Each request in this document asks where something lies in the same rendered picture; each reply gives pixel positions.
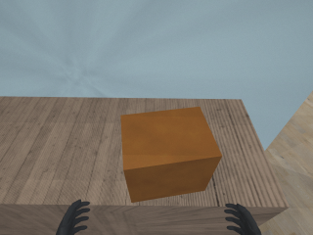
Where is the carton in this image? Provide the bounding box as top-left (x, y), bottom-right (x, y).
top-left (120, 107), bottom-right (222, 203)

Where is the pedestal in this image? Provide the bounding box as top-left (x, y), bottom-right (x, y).
top-left (0, 96), bottom-right (290, 235)

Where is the robot right hand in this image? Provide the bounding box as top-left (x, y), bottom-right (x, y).
top-left (224, 204), bottom-right (262, 235)

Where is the robot left hand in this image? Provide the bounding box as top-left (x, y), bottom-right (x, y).
top-left (56, 199), bottom-right (90, 235)

